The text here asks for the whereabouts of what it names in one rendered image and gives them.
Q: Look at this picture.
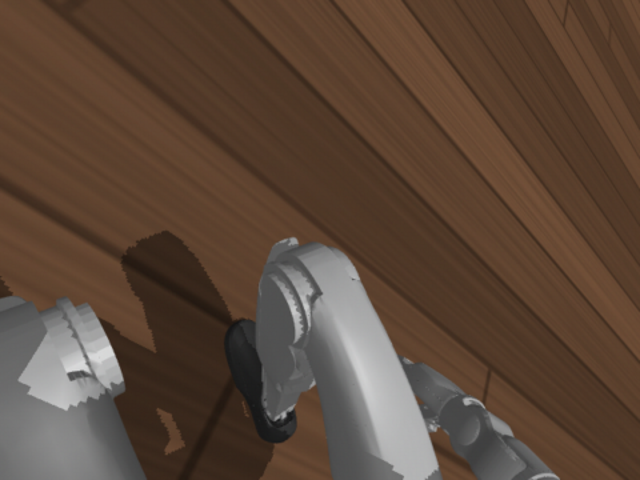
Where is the right robot foot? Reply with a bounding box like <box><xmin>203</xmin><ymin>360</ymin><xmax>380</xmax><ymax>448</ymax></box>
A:
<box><xmin>224</xmin><ymin>320</ymin><xmax>297</xmax><ymax>443</ymax></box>

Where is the right robot hand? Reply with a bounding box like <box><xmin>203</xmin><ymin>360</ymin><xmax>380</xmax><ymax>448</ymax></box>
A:
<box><xmin>397</xmin><ymin>354</ymin><xmax>467</xmax><ymax>433</ymax></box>

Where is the right robot arm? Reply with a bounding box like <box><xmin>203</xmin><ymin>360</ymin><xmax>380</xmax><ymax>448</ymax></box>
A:
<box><xmin>439</xmin><ymin>395</ymin><xmax>560</xmax><ymax>480</ymax></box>

